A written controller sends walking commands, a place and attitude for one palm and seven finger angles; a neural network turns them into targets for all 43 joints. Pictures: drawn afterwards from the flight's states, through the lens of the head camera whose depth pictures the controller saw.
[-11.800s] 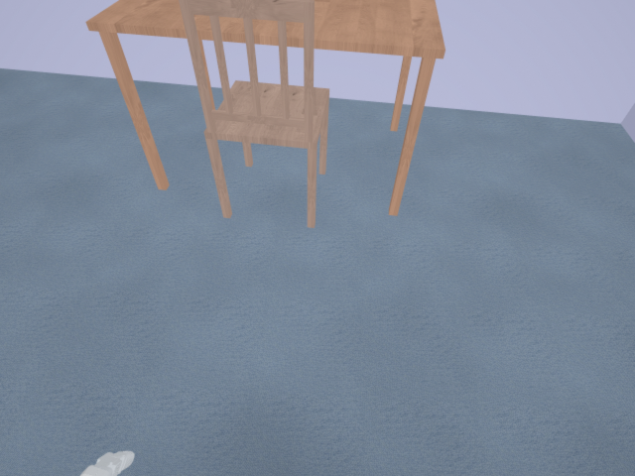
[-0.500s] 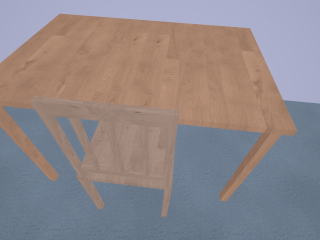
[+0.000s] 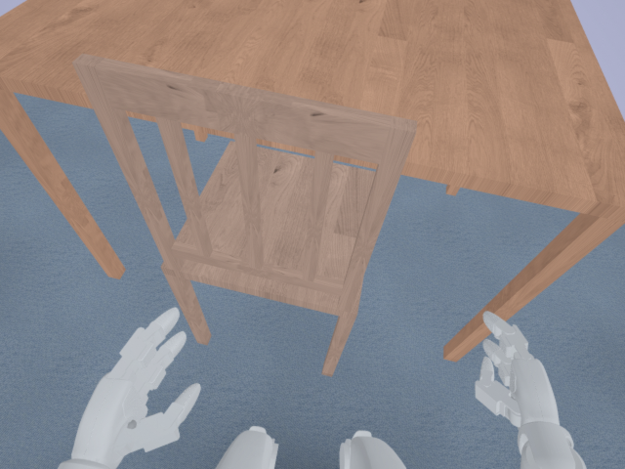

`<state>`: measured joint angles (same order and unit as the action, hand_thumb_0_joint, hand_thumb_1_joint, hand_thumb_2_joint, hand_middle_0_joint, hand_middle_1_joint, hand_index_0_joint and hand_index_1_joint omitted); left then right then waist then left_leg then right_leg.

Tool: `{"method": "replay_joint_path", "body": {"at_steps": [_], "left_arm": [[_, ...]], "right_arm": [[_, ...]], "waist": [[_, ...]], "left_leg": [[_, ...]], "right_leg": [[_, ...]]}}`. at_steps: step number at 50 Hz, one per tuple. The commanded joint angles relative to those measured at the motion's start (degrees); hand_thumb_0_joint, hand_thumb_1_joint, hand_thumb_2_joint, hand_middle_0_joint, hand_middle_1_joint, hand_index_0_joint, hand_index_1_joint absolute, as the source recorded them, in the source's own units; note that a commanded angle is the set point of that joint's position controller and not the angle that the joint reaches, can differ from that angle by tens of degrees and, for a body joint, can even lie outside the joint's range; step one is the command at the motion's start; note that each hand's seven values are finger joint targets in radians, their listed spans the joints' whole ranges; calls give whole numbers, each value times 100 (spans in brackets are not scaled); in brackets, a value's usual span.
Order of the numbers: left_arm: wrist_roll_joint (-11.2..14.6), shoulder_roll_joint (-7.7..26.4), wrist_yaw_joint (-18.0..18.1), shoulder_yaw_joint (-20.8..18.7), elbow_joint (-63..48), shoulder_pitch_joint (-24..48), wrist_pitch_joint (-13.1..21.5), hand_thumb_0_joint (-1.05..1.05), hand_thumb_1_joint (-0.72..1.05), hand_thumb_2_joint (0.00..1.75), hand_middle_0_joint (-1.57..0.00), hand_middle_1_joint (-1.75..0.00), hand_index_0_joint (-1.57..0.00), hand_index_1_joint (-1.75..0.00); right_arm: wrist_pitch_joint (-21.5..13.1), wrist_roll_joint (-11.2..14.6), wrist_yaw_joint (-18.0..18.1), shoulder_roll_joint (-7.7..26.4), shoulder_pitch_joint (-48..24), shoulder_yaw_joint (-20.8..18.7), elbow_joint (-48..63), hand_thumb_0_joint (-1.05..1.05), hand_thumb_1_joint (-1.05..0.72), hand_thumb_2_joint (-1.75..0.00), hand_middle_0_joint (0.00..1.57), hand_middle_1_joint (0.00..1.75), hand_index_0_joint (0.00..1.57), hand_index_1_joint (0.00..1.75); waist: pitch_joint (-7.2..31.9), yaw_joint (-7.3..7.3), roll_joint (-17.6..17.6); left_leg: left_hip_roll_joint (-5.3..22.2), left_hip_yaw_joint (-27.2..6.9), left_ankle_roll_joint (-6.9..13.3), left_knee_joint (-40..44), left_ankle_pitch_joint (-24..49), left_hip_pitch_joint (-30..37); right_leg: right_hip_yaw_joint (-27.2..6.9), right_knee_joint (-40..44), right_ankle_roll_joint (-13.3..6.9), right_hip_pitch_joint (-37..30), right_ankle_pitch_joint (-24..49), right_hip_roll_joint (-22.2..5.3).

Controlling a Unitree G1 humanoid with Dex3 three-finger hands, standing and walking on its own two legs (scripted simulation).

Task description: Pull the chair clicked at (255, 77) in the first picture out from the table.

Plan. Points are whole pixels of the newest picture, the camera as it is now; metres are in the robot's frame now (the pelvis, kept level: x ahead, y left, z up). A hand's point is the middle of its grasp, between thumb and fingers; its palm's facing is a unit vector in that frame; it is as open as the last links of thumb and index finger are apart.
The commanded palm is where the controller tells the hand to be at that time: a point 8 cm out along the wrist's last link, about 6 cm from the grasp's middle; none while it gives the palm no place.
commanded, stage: raise the hand toward the chair's back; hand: left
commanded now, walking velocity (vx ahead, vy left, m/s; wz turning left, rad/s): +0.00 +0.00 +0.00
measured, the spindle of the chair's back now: (252, 211) +0.47 +0.14 +0.01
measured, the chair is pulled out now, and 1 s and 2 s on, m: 0.00 0.00 0.00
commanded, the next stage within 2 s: aim the fingers beside a spindle in 1.62 s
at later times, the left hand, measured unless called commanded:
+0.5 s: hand (144, 358) +0.22 +0.21 +0.05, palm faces -0.06 -1.00 -0.07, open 14.1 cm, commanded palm +0.20 +0.26 +0.04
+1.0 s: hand (141, 340) +0.24 +0.21 +0.05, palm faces -0.13 -0.99 -0.05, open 16.8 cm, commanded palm +0.23 +0.28 +0.06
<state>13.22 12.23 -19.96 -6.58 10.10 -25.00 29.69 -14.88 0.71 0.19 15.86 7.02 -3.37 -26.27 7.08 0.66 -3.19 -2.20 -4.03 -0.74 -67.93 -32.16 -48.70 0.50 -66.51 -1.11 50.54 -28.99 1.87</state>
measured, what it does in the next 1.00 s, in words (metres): stands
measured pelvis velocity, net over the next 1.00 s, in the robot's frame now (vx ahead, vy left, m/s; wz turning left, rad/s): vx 0.01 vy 0.02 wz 0.00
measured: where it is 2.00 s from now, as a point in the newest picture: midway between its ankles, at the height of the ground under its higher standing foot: outside the picture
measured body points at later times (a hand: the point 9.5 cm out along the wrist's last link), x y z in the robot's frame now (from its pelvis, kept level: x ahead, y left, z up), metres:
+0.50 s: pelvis +0.00 +0.02 +0.00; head +0.08 +0.03 +0.44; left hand +0.22 +0.26 +0.06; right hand +0.16 -0.23 -0.08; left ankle +0.01 +0.13 -0.65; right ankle +0.04 -0.11 -0.65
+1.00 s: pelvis +0.01 +0.02 +0.01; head +0.08 +0.04 +0.46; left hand +0.24 +0.27 +0.06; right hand +0.20 -0.21 -0.05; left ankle +0.01 +0.13 -0.65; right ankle +0.04 -0.11 -0.65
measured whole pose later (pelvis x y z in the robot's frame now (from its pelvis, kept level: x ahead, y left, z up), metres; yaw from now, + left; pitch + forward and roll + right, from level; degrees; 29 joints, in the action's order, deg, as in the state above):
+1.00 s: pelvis +0.01 +0.02 +0.01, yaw +0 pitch +15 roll -3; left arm 17.0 17.7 -22.2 -11.6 1.4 -19.7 19.6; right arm -11.8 1.7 2.7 12.6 12.5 2.0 -28.8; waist 8.0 -1.5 1.0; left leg -1.9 -5.1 0.7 -65.0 -31.5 -48.4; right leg 1.5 -60.4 0.2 48.5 -27.1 2.0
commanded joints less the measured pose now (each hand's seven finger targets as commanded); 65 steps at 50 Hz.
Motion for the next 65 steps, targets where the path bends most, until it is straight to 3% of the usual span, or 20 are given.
{"method": "replay_joint_path", "body": {"at_steps": [1,4,6,9,12,15,17,21,23,26,30,34,38,41,46,50,55,61,64,65], "left_arm": [[213,797,323,-257,-3311,1453,726,0,32,65,-14,-21,-14,-21],[77,575,30,232,-2620,1182,459,0,25,62,-13,-20,-13,-20],[60,569,-240,238,-1904,754,-39,0,20,60,-13,-19,-13,-19],[148,886,-431,-254,-1484,237,-908,0,13,57,-12,-18,-12,-18],[433,1237,-219,-1086,-1988,86,-1284,0,6,54,-12,-17,-12,-17],[589,1161,271,-1298,-2689,121,-960,0,-1,51,-11,-16,-11,-16],[532,963,480,-1096,-2777,99,-559,0,-6,49,-10,-15,-10,-15],[216,657,363,-356,-2216,417,-36,0,-15,45,-10,-14,-10,-14],[191,706,93,-225,-1873,332,-87,0,-20,43,-9,-13,-9,-13],[258,1073,-178,-516,-1952,320,-331,0,-27,40,-8,-12,-8,-12],[461,1602,34,-1250,-2772,447,-436,0,-36,36,-7,-10,-7,-10],[510,1052,368,-1000,-2658,305,-319,0,-45,32,-6,-9,-6,-9],[237,891,182,-563,-1717,473,-488,0,-50,30,-6,-8,-6,-8],[207,1071,-156,-518,-1589,725,-698,0,-50,30,-6,-8,-6,-8],[542,1661,-225,-1319,-2401,1128,-574,0,-50,30,-6,-8,-6,-8],[618,1484,-43,-1358,-2166,1083,-344,0,-50,30,-6,-8,-6,-8],[457,1285,-319,-1014,-1103,1071,-696,0,-50,30,-6,-8,-6,-8],[669,1649,-463,-1356,-1802,1176,-770,0,-50,30,-6,-8,-6,-8],[741,1581,-251,-1437,-1997,1250,-462,0,-50,30,-6,-8,-6,-8],[700,1660,-156,-1531,-1867,1238,-392,0,-50,30,-6,-8,-6,-8]], "right_arm": [[-197,-31,185,499,215,-5,516,0,-90,-90,20,30,20,30],[-223,2,211,567,268,50,330,0,-90,-90,20,30,20,30],[-175,83,247,607,299,49,326,0,-90,-90,20,30,20,30],[-3,224,321,639,124,32,569,0,-90,-90,20,30,20,30],[112,216,377,470,-37,32,755,0,-90,-90,20,30,20,30],[48,152,395,261,-51,52,698,0,-90,-90,20,30,20,30],[-26,99,350,194,95,51,520,0,-90,-90,20,30,20,30],[-130,65,271,408,208,49,346,0,-90,-90,20,30,20,30],[-164,121,275,531,256,35,379,0,-90,-90,20,30,20,30],[-167,209,322,636,306,-11,509,0,-90,-90,20,30,20,30],[-127,191,378,549,296,-2,567,0,-90,-90,20,30,20,30],[-55,142,322,406,332,38,457,0,-90,-90,20,30,20,30],[55,144,264,551,354,57,460,0,-90,-90,20,30,20,30],[76,191,286,660,408,79,605,0,-90,-90,20,30,20,30],[21,148,370,598,422,117,634,0,-90,-90,20,30,20,30],[-33,120,341,516,412,132,420,0,-90,-90,20,30,20,30],[31,178,322,669,446,111,410,0,-90,-90,20,30,20,30],[-42,180,351,676,474,95,579,0,-90,-90,20,30,20,30],[-94,140,329,589,462,106,484,0,-90,-90,20,30,20,30],[-92,126,326,587,466,94,402,0,-90,-90,20,30,20,30]], "waist": [[1677,-377,1190],[1210,-615,998],[1094,-591,668],[1325,-264,144],[1870,110,201],[1969,209,376],[1709,93,480],[1088,-366,520],[981,-415,570],[1343,-305,544],[1866,-48,957],[1469,-137,1051],[822,-375,735],[980,-396,637],[1821,-182,879],[1569,-200,950],[1051,-353,634],[1760,-201,607],[1552,-181,827],[1458,-195,683]], "left_leg": [[141,150,272,737,1670,825],[175,9,274,627,1361,508],[155,-6,277,664,1178,287],[80,79,262,937,902,16],[40,149,237,1113,1398,183],[105,103,187,1151,1930,418],[139,102,148,1144,2008,473],[167,41,190,969,1352,265],[151,38,197,997,1018,207],[126,64,228,1115,1070,343],[140,60,188,1262,1863,851],[174,22,81,1263,2353,1036],[177,12,113,1270,1586,600],[154,30,175,1325,1418,630],[137,72,184,1304,2149,1047],[172,28,119,1274,2420,1087],[152,65,168,1363,1774,688],[130,93,210,1446,2127,957],[131,89,163,1431,2173,964],[150,87,165,1380,2145,881]], "right_leg": [[-41,901,-96,-514,1075,-67],[85,932,-56,-162,799,-49],[104,1051,-35,-229,684,-42],[30,1306,28,-769,279,-109],[69,1274,29,-1467,745,-150],[209,1085,-25,-1491,1330,-96],[271,1022,-47,-1195,1324,-82],[310,998,-21,-336,593,-89],[270,1090,-27,-234,295,-105],[197,1230,-29,-604,333,-118],[274,1157,-58,-1109,1043,-76],[419,1101,-54,-922,1392,-52],[420,1222,-35,-541,883,-50],[337,1364,-35,-696,812,-60],[262,1339,-50,-1337,1490,-69],[343,1263,-54,-1131,1596,-43],[328,1433,-24,-945,1137,-61],[235,1515,-5,-1540,1526,-81],[269,1447,-24,-1391,1509,-68],[269,1418,-28,-1322,1472,-46]]}}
